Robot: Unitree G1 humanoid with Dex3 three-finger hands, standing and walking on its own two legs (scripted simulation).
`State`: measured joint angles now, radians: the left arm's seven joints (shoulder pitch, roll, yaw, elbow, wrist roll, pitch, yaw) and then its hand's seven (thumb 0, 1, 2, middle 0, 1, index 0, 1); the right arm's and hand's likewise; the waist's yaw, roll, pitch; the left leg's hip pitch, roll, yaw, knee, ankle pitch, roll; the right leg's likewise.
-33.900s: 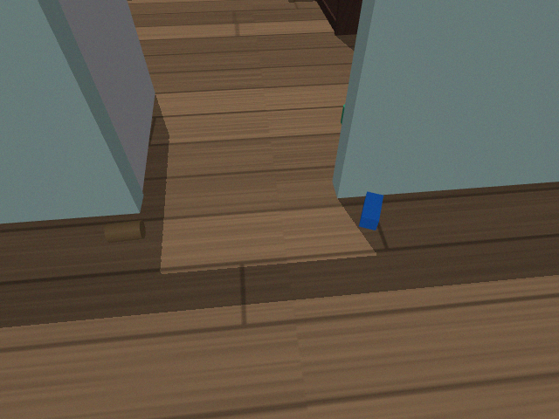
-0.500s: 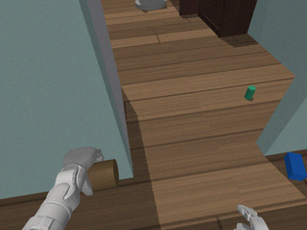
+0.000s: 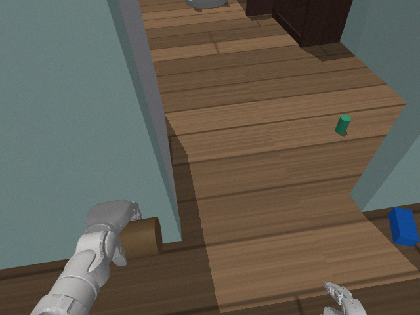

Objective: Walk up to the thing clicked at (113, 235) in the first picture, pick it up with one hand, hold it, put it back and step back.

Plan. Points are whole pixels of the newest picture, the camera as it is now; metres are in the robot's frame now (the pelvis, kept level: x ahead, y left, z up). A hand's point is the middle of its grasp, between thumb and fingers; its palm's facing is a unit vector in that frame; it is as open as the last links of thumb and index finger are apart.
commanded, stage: crouch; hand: left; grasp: from above
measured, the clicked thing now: (126, 240) +0.30 +0.22 -0.08
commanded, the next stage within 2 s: none
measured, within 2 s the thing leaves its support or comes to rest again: neither
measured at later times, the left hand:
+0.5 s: hand (128, 251) +0.29 +0.22 -0.12, palm faces -0.48 -0.04 -0.88, open 10.4 cm
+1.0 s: hand (156, 255) +0.38 +0.22 -0.36, palm faces -0.43 -0.05 -0.90, open 10.3 cm
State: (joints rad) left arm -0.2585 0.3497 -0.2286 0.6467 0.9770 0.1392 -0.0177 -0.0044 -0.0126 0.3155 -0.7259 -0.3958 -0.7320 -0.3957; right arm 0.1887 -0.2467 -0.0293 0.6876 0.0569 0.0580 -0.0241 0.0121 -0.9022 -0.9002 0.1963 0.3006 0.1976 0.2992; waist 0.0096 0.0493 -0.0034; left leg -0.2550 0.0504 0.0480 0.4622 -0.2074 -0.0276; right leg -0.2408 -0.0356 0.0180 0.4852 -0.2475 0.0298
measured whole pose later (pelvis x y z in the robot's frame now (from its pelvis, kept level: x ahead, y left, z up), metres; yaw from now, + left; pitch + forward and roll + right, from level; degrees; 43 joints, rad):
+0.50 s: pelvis +0.00 +0.00 -0.02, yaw +1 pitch +7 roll +0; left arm -0.37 0.31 -0.21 1.00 1.07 0.07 0.24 0.00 0.03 0.21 -0.78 -0.29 -0.79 -0.29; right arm 0.20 -0.25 -0.06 0.73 0.02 0.05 0.00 0.01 -0.89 -0.90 0.20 0.30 0.20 0.30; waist -0.04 0.00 -0.02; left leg -0.49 0.05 0.03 0.65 -0.28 -0.03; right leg -0.46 -0.03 0.01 0.65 -0.31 0.03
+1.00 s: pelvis -0.06 +0.01 -0.22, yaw -1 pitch +34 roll -3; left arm -0.80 0.41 -0.02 1.35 1.09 0.06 0.42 0.00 0.05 0.20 -0.79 -0.25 -0.80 -0.25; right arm 0.24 -0.21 -0.04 0.77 -0.07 -0.02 0.02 0.01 -0.89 -0.89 0.20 0.30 0.20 0.30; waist -0.19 0.06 -0.20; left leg -1.69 0.07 -0.04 1.67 -0.58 -0.01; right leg -1.63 -0.01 0.01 1.65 -0.61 0.05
